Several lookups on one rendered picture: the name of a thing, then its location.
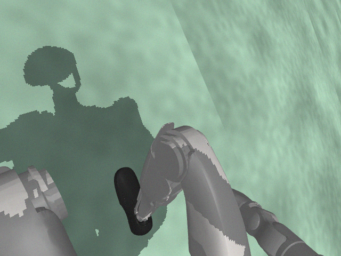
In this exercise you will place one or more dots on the right robot arm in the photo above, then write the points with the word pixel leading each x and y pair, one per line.
pixel 273 237

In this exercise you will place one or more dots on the right robot hand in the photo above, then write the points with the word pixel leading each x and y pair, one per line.
pixel 240 197

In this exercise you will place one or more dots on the right robot foot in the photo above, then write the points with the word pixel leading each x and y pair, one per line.
pixel 127 188

